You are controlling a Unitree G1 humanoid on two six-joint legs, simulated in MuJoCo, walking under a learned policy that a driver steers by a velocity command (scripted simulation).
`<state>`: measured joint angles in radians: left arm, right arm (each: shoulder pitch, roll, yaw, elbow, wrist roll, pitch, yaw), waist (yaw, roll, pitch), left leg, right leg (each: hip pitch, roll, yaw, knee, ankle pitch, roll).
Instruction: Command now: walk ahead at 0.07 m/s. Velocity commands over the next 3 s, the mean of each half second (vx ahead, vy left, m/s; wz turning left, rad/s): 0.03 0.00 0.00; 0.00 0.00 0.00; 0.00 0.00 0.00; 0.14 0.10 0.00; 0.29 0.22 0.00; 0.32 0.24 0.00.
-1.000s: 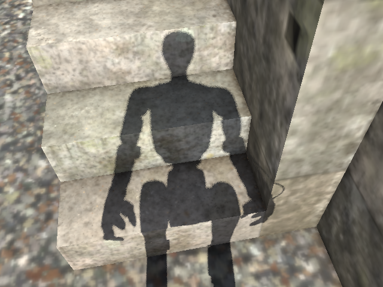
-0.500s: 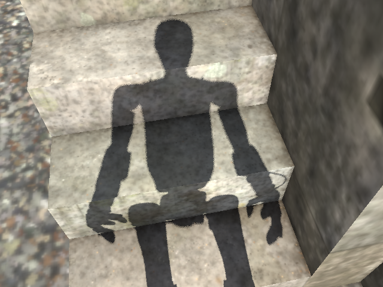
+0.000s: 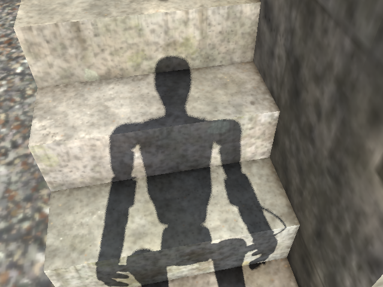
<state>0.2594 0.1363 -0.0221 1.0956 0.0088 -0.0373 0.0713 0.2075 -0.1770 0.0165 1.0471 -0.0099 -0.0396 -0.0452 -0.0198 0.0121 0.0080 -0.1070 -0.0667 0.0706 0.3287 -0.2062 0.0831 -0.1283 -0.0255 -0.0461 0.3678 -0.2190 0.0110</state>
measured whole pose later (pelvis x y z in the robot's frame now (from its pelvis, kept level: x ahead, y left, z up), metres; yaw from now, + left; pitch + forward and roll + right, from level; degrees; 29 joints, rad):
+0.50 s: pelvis +0.00 -0.03 +0.00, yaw +1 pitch -1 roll +0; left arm 0.32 0.12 -0.04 1.10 0.01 -0.05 0.07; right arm 0.19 -0.21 0.02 1.13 -0.01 0.00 -0.05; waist -0.02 0.01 0.02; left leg -0.09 -0.04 0.05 0.29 -0.18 0.04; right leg -0.11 0.00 -0.07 0.33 -0.20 -0.03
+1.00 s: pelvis -0.02 -0.04 +0.00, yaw +0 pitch -1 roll +1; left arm 0.38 0.11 -0.04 1.07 0.01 -0.05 0.07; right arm 0.23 -0.20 0.02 1.15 -0.01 0.01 -0.04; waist -0.02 0.01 0.02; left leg -0.13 -0.02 0.04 0.31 -0.16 0.02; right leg -0.15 0.02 -0.07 0.34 -0.18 -0.05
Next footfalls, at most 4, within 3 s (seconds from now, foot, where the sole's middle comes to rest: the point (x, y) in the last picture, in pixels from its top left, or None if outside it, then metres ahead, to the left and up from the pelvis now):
2.38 right None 0.02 -0.11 -0.78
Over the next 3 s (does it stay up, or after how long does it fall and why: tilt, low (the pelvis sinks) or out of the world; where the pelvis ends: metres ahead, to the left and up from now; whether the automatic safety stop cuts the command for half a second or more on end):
stays up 0.02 0.06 0.00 its command is cut before an obstacle after 1.6 s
